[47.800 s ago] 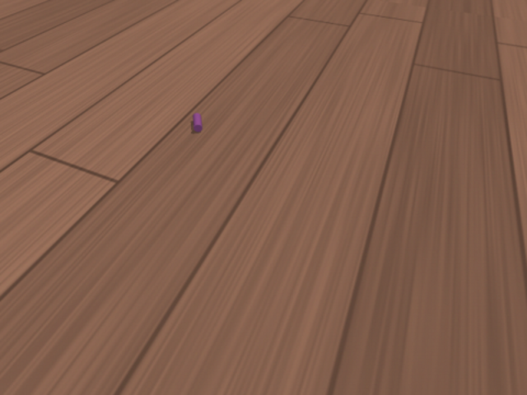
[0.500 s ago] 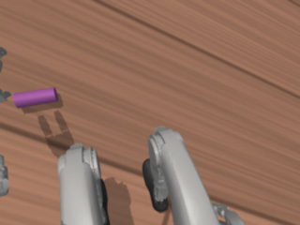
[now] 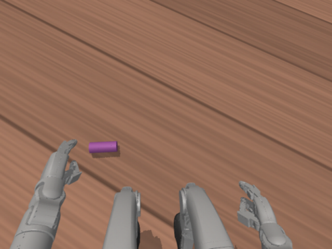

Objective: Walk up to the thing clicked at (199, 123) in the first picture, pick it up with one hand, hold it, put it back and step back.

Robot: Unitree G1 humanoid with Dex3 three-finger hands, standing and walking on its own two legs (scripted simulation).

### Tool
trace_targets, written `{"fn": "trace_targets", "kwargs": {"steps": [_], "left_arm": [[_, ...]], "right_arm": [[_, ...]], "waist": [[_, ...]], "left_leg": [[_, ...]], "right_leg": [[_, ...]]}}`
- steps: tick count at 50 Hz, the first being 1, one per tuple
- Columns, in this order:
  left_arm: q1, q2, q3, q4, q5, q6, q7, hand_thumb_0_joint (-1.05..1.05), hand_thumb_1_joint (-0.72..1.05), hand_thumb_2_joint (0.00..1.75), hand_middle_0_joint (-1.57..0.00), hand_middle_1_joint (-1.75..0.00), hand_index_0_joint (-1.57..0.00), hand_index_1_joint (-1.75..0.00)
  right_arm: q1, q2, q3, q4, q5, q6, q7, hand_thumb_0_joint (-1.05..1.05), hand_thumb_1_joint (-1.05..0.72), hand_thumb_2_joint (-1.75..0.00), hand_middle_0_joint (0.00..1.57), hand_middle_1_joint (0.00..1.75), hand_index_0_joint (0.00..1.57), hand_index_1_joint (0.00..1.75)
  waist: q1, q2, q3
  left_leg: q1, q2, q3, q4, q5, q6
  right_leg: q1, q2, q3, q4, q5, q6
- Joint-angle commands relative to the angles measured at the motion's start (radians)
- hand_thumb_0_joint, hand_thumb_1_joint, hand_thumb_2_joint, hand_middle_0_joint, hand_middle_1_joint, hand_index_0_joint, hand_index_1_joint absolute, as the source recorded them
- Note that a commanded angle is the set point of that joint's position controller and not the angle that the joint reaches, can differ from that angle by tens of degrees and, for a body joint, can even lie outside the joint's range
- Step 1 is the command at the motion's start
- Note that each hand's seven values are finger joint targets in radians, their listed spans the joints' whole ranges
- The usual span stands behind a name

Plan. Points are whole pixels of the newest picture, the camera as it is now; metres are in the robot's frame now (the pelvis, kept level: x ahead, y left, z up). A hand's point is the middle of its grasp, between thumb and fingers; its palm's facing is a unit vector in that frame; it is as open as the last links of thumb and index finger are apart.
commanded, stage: home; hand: left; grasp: from above
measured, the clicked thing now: (103, 147) +0.54 +0.25 -0.53
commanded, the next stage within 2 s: none
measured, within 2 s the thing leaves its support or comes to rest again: neither
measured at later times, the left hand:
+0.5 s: hand (60, 189) +0.24 +0.18 +0.09, palm faces +0.09 -0.97 -0.20, open 7.4 cm
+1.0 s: hand (56, 201) +0.22 +0.18 +0.11, palm faces +0.10 -0.98 -0.19, open 7.4 cm
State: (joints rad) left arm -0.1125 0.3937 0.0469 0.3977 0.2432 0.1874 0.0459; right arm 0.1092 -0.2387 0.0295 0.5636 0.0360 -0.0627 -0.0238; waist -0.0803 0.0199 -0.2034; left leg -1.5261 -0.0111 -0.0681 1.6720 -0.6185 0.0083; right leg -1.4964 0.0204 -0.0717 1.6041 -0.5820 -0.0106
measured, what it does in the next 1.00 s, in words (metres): rises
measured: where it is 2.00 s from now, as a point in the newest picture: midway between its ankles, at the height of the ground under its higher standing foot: outside the picture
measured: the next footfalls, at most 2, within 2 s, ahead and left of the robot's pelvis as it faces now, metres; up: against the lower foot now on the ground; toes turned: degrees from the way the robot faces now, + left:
none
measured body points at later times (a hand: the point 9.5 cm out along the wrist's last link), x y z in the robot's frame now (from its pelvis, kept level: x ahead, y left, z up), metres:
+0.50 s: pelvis +0.07 +0.00 +0.15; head +0.09 +0.01 +0.60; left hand +0.23 +0.24 +0.11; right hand +0.21 -0.24 +0.07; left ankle +0.07 +0.11 -0.53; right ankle +0.08 -0.12 -0.53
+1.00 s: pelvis +0.07 -0.01 +0.16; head +0.08 +0.00 +0.61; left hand +0.21 +0.23 +0.12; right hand +0.24 -0.24 +0.10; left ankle +0.07 +0.11 -0.53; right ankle +0.08 -0.12 -0.53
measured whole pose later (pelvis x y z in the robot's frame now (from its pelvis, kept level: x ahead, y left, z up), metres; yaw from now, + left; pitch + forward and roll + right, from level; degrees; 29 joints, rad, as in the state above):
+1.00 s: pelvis +0.07 -0.01 +0.16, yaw +3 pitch +9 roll -2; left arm 0.50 0.22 0.03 -0.10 -0.05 0.44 0.01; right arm 0.29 -0.22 0.05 0.52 0.01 -0.23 -0.18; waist -0.04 0.03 -0.16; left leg -0.66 0.00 -0.07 0.99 -0.49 0.00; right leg -0.63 0.03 -0.06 0.93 -0.46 -0.02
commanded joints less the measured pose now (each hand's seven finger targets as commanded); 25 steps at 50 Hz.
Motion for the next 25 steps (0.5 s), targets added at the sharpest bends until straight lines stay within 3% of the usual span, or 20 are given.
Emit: {"fn": "trace_targets", "kwargs": {"steps": [1, 5, 8, 9, 10, 12, 13, 14, 21, 25], "left_arm": [[-0.083, 0.149, 0.085, -0.253, -0.114, 0.002, 0.048, 0.00, 0.90, 0.90, -0.20, -0.30, -0.20, -0.30], [0.031, 0.099, 0.085, -0.304, -0.179, 0.043, 0.048, 0.00, 0.90, 0.90, -0.20, -0.30, -0.20, -0.30], [0.122, 0.044, 0.068, -0.355, -0.222, 0.081, 0.047, 0.00, 0.90, 0.90, -0.20, -0.30, -0.20, -0.30], [0.157, 0.041, 0.082, -0.371, -0.241, 0.097, 0.048, 0.00, 0.90, 0.90, -0.20, -0.30, -0.20, -0.30], [0.185, 0.017, 0.070, -0.385, -0.254, 0.111, 0.047, 0.00, 0.90, 0.90, -0.20, -0.30, -0.20, -0.30], [0.236, 0.005, 0.084, -0.432, -0.282, 0.134, 0.047, 0.00, 0.90, 0.90, -0.20, -0.30, -0.20, -0.30], [0.259, -0.020, 0.067, -0.461, -0.293, 0.142, 0.043, 0.00, 0.90, 0.90, -0.20, -0.30, -0.20, -0.30], [0.302, -0.015, 0.081, -0.483, -0.302, 0.152, 0.043, 0.00, 0.90, 0.90, -0.20, -0.30, -0.20, -0.30], [0.525, -0.066, 0.047, -0.636, -0.320, 0.198, 0.026, 0.00, 0.90, 0.90, -0.20, -0.30, -0.20, -0.30], [0.582, -0.078, 0.036, -0.679, -0.315, 0.210, 0.012, 0.00, 0.90, 0.90, -0.20, -0.30, -0.20, -0.30]], "right_arm": [[0.059, -0.151, -0.065, -0.101, 0.010, -0.070, -0.041, 0.00, -0.90, -0.90, 0.20, 0.30, 0.20, 0.30], [0.055, -0.138, -0.054, -0.111, 0.013, -0.094, -0.069, 0.00, -0.90, -0.90, 0.20, 0.30, 0.20, 0.30], [0.074, -0.126, -0.041, -0.118, 0.015, -0.106, -0.088, 0.00, -0.90, -0.90, 0.20, 0.30, 0.20, 0.30], [0.082, -0.123, -0.037, -0.122, 0.015, -0.109, -0.095, 0.00, -0.90, -0.90, 0.20, 0.30, 0.20, 0.30], [0.087, -0.120, -0.032, -0.130, 0.016, -0.112, -0.102, 0.00, -0.90, -0.90, 0.20, 0.30, 0.20, 0.30], [0.098, -0.113, -0.027, -0.140, 0.016, -0.119, -0.118, 0.00, -0.90, -0.90, 0.20, 0.30, 0.20, 0.30], [0.105, -0.108, -0.024, -0.138, 0.013, -0.125, -0.123, 0.00, -0.90, -0.90, 0.20, 0.30, 0.20, 0.30], [0.114, -0.110, -0.024, -0.150, 0.013, -0.129, -0.131, 0.00, -0.90, -0.90, 0.20, 0.30, 0.20, 0.30], [0.154, -0.092, -0.024, -0.186, -0.001, -0.160, -0.166, 0.00, -0.90, -0.90, 0.20, 0.30, 0.20, 0.30], [0.154, -0.088, -0.027, -0.201, -0.008, -0.178, -0.174, 0.00, -0.90, -0.90, 0.20, 0.30, 0.20, 0.30]], "waist": [[-0.015, 0.081, -0.359], [-0.007, 0.082, -0.302], [-0.010, 0.088, -0.272], [0.004, 0.094, -0.257], [-0.005, 0.085, -0.242], [0.005, 0.078, -0.219], [-0.001, 0.084, -0.210], [0.008, 0.075, -0.203], [0.017, 0.059, -0.140], [0.014, 0.016, -0.072]], "left_leg": [[0.395, -0.003, 0.000, -0.369, 0.034, 0.032], [0.513, 0.002, -0.009, -0.477, 0.040, 0.027], [0.602, 0.007, -0.023, -0.554, 0.109, 0.018], [0.630, 0.006, -0.022, -0.577, 0.118, 0.018], [0.652, 0.007, -0.025, -0.602, 0.128, 0.017], [0.695, 0.006, -0.019, -0.640, 0.159, 0.015], [0.723, 0.008, -0.021, -0.659, 0.193, 0.012], [0.747, 0.006, -0.019, -0.677, 0.214, 0.013], [0.880, 0.004, 0.001, -0.771, 0.398, 0.007], [0.894, -0.003, 0.011, -0.794, 0.383, 0.021]], "right_leg": [[0.403, 0.011, 0.060, -0.365, 0.058, -0.014], [0.491, 0.010, 0.064, -0.463, 0.066, -0.013], [0.560, 0.009, 0.053, -0.520, 0.128, -0.012], [0.589, 0.010, 0.052, -0.546, 0.137, -0.011], [0.610, 0.010, 0.050, -0.569, 0.146, -0.012], [0.671, 0.010, 0.050, -0.620, 0.171, -0.010], [0.694, 0.012, 0.046, -0.633, 0.199, -0.011], [0.728, 0.012, 0.043, -0.656, 0.217, -0.008], [0.869, 0.019, 0.026, -0.761, 0.361, -0.009], [0.899, 0.015, 0.028, -0.814, 0.364, -0.001]]}}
